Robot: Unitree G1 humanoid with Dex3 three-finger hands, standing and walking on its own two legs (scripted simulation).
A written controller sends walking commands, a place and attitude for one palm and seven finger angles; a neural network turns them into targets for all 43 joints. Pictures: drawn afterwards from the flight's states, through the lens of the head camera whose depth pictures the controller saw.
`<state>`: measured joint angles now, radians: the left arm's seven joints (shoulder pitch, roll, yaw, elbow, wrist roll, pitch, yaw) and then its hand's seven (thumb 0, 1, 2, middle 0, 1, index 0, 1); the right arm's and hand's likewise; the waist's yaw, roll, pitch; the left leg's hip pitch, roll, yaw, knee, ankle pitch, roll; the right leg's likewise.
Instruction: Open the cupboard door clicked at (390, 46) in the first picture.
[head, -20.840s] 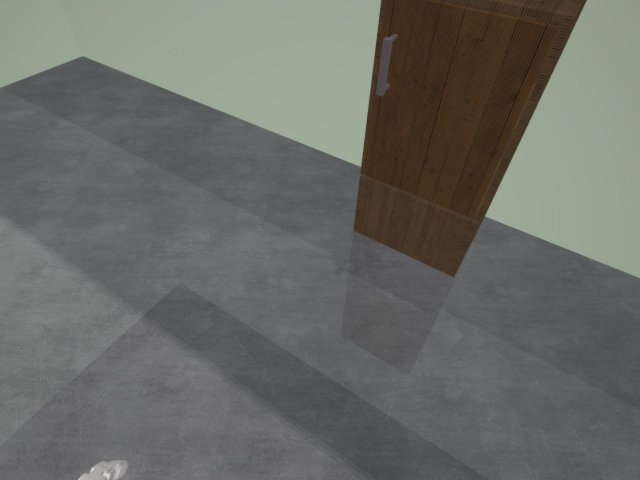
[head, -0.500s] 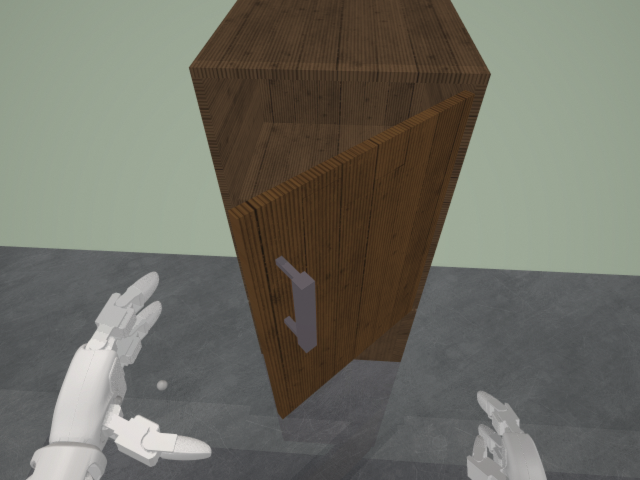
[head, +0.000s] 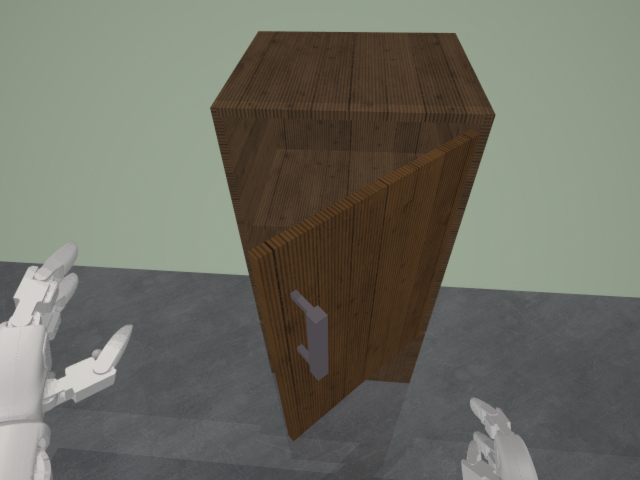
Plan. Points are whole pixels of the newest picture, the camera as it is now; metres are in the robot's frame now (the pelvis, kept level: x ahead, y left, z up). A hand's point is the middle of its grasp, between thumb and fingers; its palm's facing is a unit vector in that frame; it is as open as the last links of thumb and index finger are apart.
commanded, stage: draw the hand back to the body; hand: left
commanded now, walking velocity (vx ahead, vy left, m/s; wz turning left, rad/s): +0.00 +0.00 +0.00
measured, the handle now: (309, 336) +0.31 +0.06 -0.01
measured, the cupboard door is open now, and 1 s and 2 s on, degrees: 44 44 44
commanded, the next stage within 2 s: step back with the hand held close in 0.48 s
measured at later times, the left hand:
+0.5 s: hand (86, 352) +0.18 +0.24 +0.16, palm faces +0.46 -0.80 -0.40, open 7.4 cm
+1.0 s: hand (60, 385) +0.15 +0.25 +0.15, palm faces +0.34 -0.78 -0.52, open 7.4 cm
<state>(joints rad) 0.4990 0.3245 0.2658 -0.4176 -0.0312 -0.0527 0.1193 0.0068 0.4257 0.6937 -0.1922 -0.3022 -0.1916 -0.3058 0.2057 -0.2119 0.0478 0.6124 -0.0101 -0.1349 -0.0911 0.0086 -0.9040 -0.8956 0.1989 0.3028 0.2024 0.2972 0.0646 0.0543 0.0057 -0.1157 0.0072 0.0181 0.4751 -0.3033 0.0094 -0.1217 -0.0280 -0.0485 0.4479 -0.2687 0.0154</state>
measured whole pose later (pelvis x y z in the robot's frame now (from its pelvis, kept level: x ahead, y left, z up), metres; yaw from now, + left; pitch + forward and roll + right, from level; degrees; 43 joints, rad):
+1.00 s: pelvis -0.06 +0.00 +0.00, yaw -1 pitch -1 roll -1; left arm 0.57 0.41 0.39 -0.48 -0.04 -0.14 0.12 0.02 0.89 0.90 -0.21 -0.30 -0.21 -0.31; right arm 0.16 -0.24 -0.02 0.57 0.01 -0.01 -0.10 0.01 -0.91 -0.90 0.20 0.30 0.20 0.30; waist 0.01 0.02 0.05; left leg -0.25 0.02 0.04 0.47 -0.21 0.01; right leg -0.26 -0.02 -0.03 0.42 -0.15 0.01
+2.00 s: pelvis -0.23 +0.01 -0.01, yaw -3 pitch +1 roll +0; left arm 0.53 0.48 0.44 -0.57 -0.05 -0.19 0.13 0.02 0.89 0.90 -0.21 -0.30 -0.21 -0.31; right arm 0.15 -0.17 0.01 0.61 0.00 -0.13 -0.07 0.01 -0.90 -0.90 0.20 0.30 0.20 0.30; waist -0.01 -0.07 0.04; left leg -0.35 -0.02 0.08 0.49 -0.17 0.05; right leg -0.29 0.02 0.04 0.69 -0.46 0.00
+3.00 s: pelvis -0.33 +0.02 +0.00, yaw +0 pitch -1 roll +0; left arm 0.27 0.19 0.02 1.00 0.02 0.04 0.01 0.00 1.00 0.89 -0.21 -0.30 -0.21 -0.30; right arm 0.22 -0.18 0.02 1.00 -0.03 0.03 -0.01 0.00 -0.91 -0.90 0.20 0.30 0.20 0.30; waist 0.00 -0.02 0.06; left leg -0.26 0.01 0.02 0.49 -0.21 0.00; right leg -0.25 -0.01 -0.11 0.48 -0.21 -0.03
